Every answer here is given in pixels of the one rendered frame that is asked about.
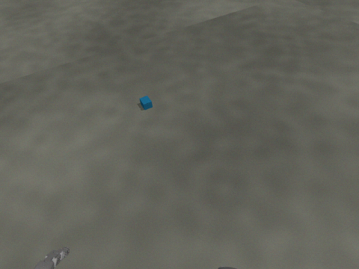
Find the small box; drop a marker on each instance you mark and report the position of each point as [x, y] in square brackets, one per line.
[146, 102]

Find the left robot hand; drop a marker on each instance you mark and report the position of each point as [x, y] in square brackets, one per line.
[53, 258]

